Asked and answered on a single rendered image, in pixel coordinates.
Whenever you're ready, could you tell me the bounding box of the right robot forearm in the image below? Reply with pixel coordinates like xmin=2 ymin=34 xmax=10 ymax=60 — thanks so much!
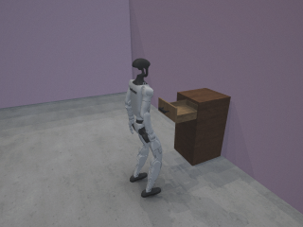
xmin=142 ymin=113 xmax=156 ymax=142

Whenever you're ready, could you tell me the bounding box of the cabinet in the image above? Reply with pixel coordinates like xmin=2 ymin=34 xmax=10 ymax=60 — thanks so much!
xmin=174 ymin=88 xmax=231 ymax=166

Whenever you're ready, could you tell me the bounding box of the left robot hand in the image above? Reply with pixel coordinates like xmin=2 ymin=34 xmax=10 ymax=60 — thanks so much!
xmin=128 ymin=120 xmax=134 ymax=134

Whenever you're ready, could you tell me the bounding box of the right robot hand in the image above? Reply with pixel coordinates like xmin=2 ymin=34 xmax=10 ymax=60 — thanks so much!
xmin=150 ymin=139 xmax=162 ymax=158

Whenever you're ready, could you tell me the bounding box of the humanoid robot head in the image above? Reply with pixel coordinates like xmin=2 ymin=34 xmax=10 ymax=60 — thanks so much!
xmin=132 ymin=58 xmax=151 ymax=86

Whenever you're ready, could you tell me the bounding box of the right robot upper arm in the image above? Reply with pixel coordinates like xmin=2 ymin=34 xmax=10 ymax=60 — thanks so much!
xmin=140 ymin=85 xmax=153 ymax=119

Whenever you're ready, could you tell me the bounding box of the left robot upper arm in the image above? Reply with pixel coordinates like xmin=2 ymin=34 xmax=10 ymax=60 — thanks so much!
xmin=125 ymin=79 xmax=134 ymax=106

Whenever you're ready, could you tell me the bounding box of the drawer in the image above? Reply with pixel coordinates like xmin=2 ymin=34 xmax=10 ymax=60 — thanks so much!
xmin=158 ymin=97 xmax=198 ymax=124

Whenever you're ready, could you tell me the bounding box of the robot right thigh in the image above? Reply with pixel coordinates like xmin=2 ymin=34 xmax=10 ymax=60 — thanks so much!
xmin=141 ymin=128 xmax=163 ymax=167

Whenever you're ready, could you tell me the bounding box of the left robot forearm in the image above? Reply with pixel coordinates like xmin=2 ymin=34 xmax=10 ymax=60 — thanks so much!
xmin=125 ymin=103 xmax=134 ymax=121

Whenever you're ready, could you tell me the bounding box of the handle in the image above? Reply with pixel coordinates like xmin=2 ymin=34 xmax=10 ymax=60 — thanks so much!
xmin=158 ymin=107 xmax=169 ymax=114

